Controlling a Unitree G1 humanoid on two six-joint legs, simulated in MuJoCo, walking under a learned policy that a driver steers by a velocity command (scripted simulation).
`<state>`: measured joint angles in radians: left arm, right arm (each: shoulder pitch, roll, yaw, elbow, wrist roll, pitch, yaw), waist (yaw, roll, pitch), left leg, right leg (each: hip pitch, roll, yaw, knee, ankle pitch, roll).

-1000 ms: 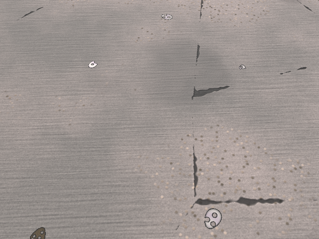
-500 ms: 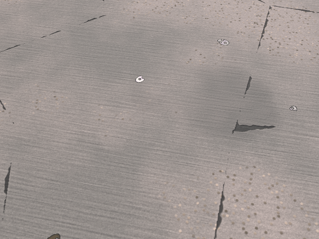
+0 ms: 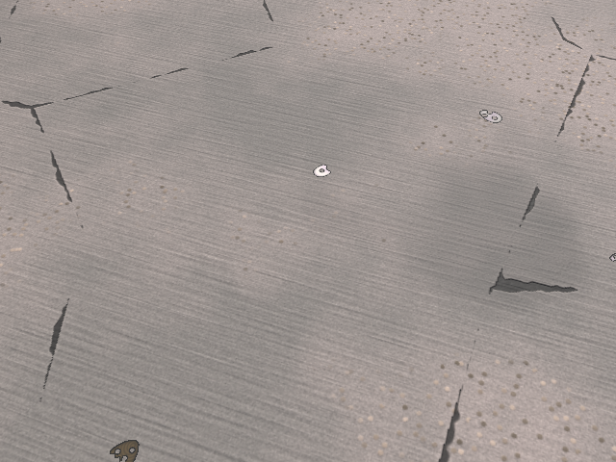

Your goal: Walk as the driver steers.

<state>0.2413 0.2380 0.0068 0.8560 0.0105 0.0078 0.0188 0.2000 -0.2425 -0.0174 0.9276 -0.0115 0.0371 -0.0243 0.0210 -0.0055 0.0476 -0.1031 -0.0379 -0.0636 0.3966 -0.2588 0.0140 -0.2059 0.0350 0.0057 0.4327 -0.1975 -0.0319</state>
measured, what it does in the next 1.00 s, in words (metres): walks ahead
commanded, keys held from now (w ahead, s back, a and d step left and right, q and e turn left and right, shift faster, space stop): no key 0.28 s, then w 0.72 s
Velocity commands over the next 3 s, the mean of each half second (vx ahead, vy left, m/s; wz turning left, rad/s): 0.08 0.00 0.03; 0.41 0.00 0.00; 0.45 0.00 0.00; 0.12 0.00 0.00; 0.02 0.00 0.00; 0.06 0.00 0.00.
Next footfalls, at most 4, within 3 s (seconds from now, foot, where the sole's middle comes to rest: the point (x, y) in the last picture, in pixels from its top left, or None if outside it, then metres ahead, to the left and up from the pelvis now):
1.06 left None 0.44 0.04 -0.78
1.58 right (375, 370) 0.72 -0.11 -0.78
1.94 left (288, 394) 0.66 0.09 -0.78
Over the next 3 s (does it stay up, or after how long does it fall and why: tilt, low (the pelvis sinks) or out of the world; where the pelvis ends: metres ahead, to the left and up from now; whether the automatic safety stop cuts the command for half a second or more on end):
stays up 0.68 -0.01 0.00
